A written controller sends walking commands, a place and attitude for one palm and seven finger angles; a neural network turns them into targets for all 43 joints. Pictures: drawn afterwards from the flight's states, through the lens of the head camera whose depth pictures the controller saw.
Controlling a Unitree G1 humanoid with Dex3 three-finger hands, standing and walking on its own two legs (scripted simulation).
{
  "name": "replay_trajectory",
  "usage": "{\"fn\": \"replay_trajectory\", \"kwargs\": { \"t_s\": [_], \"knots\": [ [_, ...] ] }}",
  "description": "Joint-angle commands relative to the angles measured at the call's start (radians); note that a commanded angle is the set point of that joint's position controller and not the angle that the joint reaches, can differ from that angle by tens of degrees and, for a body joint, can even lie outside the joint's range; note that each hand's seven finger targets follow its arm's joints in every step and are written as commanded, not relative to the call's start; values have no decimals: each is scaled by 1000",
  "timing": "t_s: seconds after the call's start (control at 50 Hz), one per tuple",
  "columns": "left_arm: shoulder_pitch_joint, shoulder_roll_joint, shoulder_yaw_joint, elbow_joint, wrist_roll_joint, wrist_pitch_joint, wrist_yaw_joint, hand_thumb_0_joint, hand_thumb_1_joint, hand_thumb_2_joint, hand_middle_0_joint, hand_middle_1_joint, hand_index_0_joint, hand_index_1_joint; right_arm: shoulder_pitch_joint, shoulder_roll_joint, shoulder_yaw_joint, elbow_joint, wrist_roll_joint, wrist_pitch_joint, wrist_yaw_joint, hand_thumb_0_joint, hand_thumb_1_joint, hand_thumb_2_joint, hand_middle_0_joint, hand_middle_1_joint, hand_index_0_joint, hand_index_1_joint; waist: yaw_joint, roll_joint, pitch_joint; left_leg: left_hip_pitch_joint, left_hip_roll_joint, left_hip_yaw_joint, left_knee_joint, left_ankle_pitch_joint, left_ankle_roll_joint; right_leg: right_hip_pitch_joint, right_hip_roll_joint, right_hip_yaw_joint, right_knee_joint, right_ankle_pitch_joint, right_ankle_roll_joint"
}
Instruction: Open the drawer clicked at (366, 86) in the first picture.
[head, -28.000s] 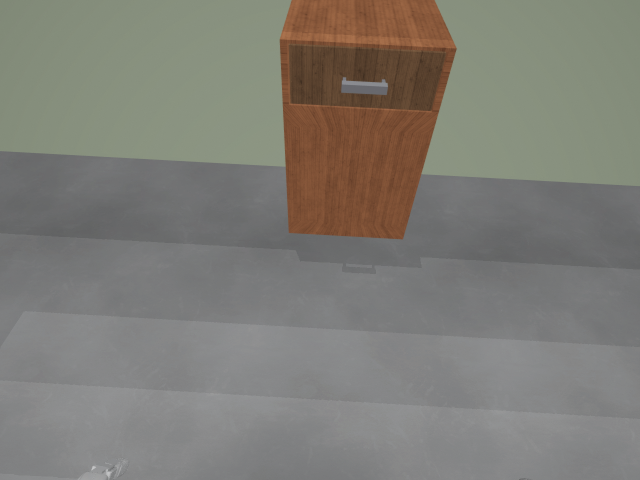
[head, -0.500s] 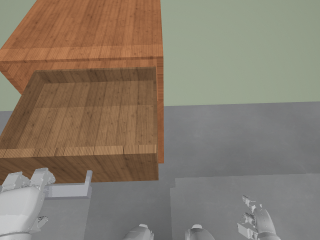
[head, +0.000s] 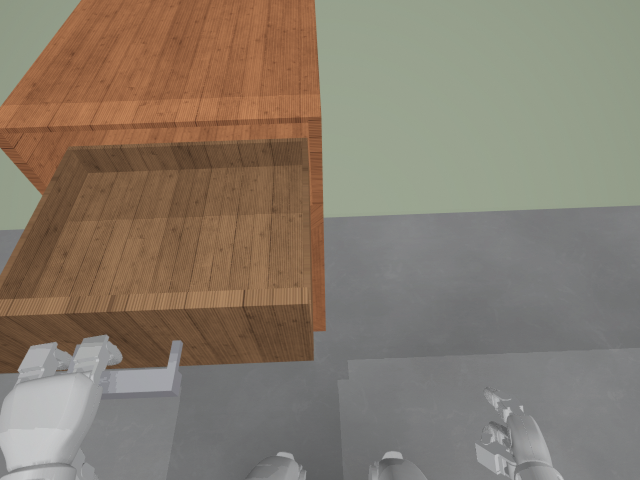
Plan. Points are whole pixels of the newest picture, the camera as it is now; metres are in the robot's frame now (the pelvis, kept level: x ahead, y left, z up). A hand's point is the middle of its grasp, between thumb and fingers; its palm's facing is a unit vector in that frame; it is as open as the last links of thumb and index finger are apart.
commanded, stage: lift the hand off the handle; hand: left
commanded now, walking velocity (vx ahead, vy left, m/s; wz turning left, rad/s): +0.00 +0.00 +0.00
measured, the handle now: (124, 367) +0.23 +0.27 +0.01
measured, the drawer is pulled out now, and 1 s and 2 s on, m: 0.30 0.30 0.30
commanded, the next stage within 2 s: none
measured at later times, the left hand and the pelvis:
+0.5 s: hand (59, 407) +0.18 +0.31 +0.02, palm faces +0.00 +0.00 -1.00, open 13.4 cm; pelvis +0.01 +0.00 +0.02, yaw +0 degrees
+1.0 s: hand (46, 401) +0.18 +0.31 +0.05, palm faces -0.03 -0.02 -1.00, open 13.3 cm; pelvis +0.01 +0.01 +0.04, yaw +0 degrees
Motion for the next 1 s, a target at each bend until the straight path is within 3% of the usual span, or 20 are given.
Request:
{"fn": "replay_trajectory", "kwargs": {
  "t_s": [0.0,0.1,0.12,0.2,0.22,0.26,0.28,0.3,0.32,0.38,0.46,0.5,0.52,0.64,0.7,0.82,0.92,0.94,0.96,0.98],
  "knots": [
    [-86,217,150,-185,-31,22,36,0,-500,300,-300,-1200,-300,-1200,-80,-124,-44,-152,10,-43,-20,0,-900,-900,200,300,200,300,-8,37,-224,128,-10,24,-174,242,17,178,-9,0,-177,164,-19],
    [-86,248,168,-222,-33,31,24,0,-500,300,-300,-1200,-300,-1200,-82,-122,-40,-156,11,-42,-30,0,-900,-900,200,300,200,300,-5,31,-240,164,-11,28,-192,266,20,217,-10,7,-197,195,-18],
    [-68,236,154,-215,-36,34,18,0,-500,300,-300,-1200,-300,-1200,-76,-123,-42,-157,13,-45,-29,0,-900,-900,200,300,200,300,-5,31,-209,167,-9,24,-199,261,20,218,-8,-1,-204,192,-19],
    [-87,267,184,-236,-42,23,8,0,-500,300,-300,-1200,-300,-1200,-82,-121,-35,-158,12,-47,-35,0,-900,-900,200,300,200,300,-2,37,-215,181,-11,28,-213,258,21,235,-11,9,-222,183,-17],
    [-77,244,158,-232,-42,23,2,0,-500,300,-300,-1200,-300,-1200,-77,-120,-38,-158,13,-50,-34,0,-900,-900,200,300,200,300,-9,50,-193,188,-10,28,-216,256,22,233,-9,4,-228,186,-19],
    [-63,250,171,-250,-53,15,-1,0,-500,300,-300,-1200,-300,-1200,-77,-120,-37,-161,14,-54,-33,0,-900,-900,200,300,200,300,-5,43,-198,194,-11,30,-224,261,22,253,-11,6,-238,196,-17],
    [-59,284,201,-266,-57,12,-2,0,-500,300,-300,-1200,-300,-1200,-78,-126,-34,-161,13,-52,-32,0,-900,-900,200,300,200,300,4,66,-207,204,-9,26,-233,281,20,263,-10,8,-235,206,-22],
    [-36,271,195,-273,-53,11,-2,0,-500,300,-300,-1200,-300,-1200,-81,-118,-33,-167,13,-49,-30,0,-900,-900,200,300,200,300,8,76,-211,211,-13,31,-235,280,18,266,-12,9,-237,201,-21],
    [-41,243,166,-260,-54,13,-6,0,-500,300,-300,-1200,-300,-1200,-76,-118,-36,-165,15,-52,-28,0,-900,-900,200,300,200,300,-7,62,-177,212,-9,28,-238,273,20,251,-9,0,-244,198,-20],
    [-16,253,183,-258,-62,15,-13,0,-500,300,-300,-1200,-300,-1200,-76,-124,-35,-169,14,-53,-24,0,-900,-900,200,300,200,300,-1,52,-171,213,-7,24,-255,284,18,274,-10,-1,-255,209,-21],
    [-44,232,151,-275,-61,18,-27,0,-500,300,-300,-1200,-300,-1200,-73,-123,-40,-174,18,-58,-19,0,-900,-900,200,300,200,300,-9,49,-151,236,-4,22,-277,271,18,271,-9,-10,-270,181,-19],
    [-8,227,151,-284,-64,23,-34,0,-500,300,-300,-1200,-300,-1200,-79,-122,-35,-183,18,-58,-15,0,-900,-900,200,300,200,300,0,48,-153,251,-3,22,-294,284,16,284,-12,-11,-277,182,-20],
    [-26,206,125,-298,-66,23,-41,0,-500,300,-300,-1200,-300,-1200,-75,-120,-40,-183,21,-62,-16,0,-900,-900,200,300,200,300,-10,38,-145,261,0,21,-293,283,19,284,-10,-14,-284,190,-20],
    [-60,267,173,-316,-55,20,-61,0,-500,300,-300,-1200,-300,-1200,-76,-123,-33,-182,17,-60,-19,0,-900,-900,200,300,200,300,0,32,-144,277,-3,24,-315,284,21,314,-15,1,-308,197,-18],
    [-21,264,171,-364,-62,14,-69,0,-500,300,-300,-1200,-300,-1200,-73,-117,-30,-189,16,-62,-15,0,-900,-900,200,300,200,300,8,81,-168,314,-2,26,-323,338,17,342,-18,-2,-308,241,-22],
    [-33,257,173,-331,-77,9,-89,0,-500,300,-300,-1200,-300,-1200,-73,-113,-33,-178,23,-63,-14,0,-900,-900,200,300,200,300,-6,58,-98,307,4,18,-341,305,17,332,-12,-8,-332,210,-19],
    [-60,268,180,-372,-92,-3,-100,0,-500,300,-300,-1200,-300,-1200,-70,-115,-36,-184,23,-70,-15,0,-900,-900,200,300,200,300,-1,64,-119,336,4,19,-354,329,17,361,-15,-13,-341,233,-17],
    [-50,297,211,-379,-89,-6,-98,0,-500,300,-300,-1200,-300,-1200,-72,-115,-32,-186,22,-68,-14,0,-900,-900,200,300,200,300,8,53,-140,340,3,16,-356,342,16,370,-14,-8,-339,237,-18],
    [-53,267,178,-389,-86,-5,-101,0,-500,300,-300,-1200,-300,-1200,-71,-112,-34,-190,23,-69,-15,0,-900,-900,200,300,200,300,1,66,-130,345,3,16,-357,337,16,364,-14,-11,-342,230,-18],
    [-81,281,185,-403,-90,-6,-103,0,-500,300,-300,-1200,-300,-1200,-68,-116,-33,-189,22,-71,-16,0,-900,-900,200,300,200,300,-3,71,-136,352,5,16,-362,350,15,371,-17,-16,-345,239,-19]
  ]
}}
